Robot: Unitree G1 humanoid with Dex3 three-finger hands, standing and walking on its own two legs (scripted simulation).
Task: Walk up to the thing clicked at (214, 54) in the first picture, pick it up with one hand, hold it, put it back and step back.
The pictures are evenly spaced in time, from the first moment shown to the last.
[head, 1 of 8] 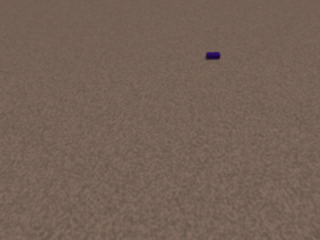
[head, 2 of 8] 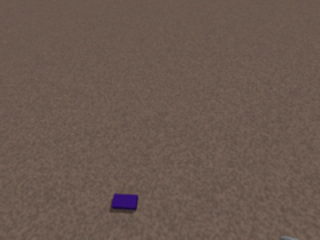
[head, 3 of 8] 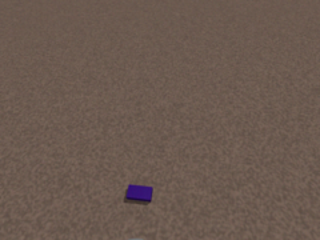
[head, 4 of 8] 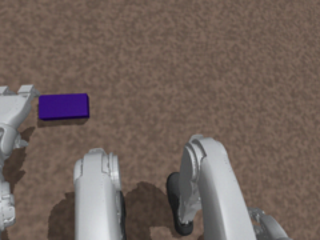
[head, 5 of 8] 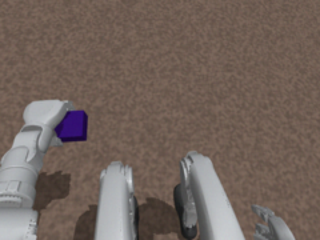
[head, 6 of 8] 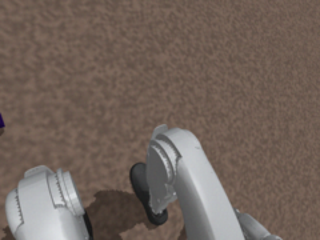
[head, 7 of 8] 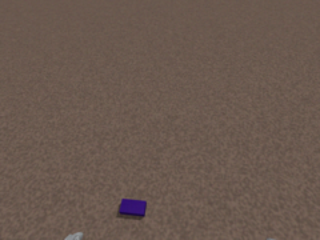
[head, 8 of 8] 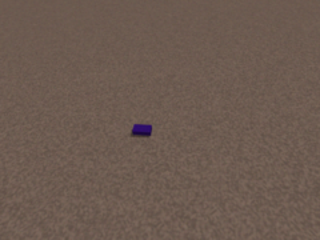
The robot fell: no
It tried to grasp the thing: yes
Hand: left
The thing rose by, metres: 0.69
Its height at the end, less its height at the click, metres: +0.00
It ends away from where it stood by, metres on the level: 0.01
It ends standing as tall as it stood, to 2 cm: yes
